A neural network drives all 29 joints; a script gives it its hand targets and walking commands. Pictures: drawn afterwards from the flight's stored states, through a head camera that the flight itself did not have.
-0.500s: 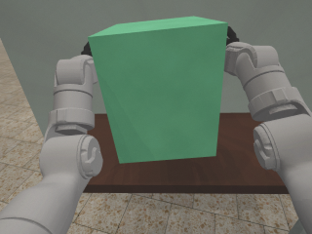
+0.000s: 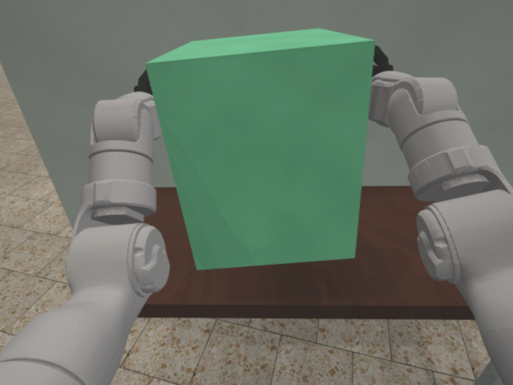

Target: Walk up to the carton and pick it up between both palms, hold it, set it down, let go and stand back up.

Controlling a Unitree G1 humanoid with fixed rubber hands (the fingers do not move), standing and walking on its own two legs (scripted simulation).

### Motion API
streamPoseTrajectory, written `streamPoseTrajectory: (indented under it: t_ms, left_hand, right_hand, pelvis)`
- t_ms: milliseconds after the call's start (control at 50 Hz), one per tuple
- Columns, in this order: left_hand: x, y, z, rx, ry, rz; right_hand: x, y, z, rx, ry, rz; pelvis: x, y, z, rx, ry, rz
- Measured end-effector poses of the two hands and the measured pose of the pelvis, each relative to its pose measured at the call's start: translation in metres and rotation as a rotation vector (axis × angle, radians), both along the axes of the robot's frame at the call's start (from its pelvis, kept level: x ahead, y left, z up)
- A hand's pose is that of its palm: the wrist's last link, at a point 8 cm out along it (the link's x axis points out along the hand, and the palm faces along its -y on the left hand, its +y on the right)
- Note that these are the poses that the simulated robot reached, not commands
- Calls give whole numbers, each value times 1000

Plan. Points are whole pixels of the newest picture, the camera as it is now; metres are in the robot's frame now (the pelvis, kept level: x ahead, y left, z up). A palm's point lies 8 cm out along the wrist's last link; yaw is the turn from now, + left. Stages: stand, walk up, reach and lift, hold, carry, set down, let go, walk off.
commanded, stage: hold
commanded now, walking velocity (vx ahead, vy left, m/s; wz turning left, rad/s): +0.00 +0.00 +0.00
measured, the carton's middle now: (263, 136) +0.40 -0.01 +0.28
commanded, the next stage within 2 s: none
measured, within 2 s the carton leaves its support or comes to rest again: neither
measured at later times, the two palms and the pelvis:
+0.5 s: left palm (148, 110) +0.37 +0.16 +0.33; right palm (377, 93) +0.35 -0.16 +0.35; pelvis +0.00 +0.00 +0.00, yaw +0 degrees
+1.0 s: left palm (148, 110) +0.37 +0.16 +0.34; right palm (377, 93) +0.35 -0.16 +0.35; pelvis +0.00 +0.00 +0.00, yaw +0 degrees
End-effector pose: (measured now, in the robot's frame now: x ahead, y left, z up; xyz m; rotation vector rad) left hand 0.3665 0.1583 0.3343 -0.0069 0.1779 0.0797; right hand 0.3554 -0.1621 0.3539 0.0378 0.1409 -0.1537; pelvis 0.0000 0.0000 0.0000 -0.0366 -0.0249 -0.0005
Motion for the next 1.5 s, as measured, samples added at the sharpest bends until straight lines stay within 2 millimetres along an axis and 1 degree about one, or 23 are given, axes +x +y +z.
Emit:
streamPoseTrajectory:
  t_ms: [1500]
  left_hand:
    - [0, 0, 0, 3, -3, 2]
  right_hand:
    - [-1, 0, -3, -2, 7, 0]
  pelvis:
    - [-1, 1, 0, -1, 4, 5]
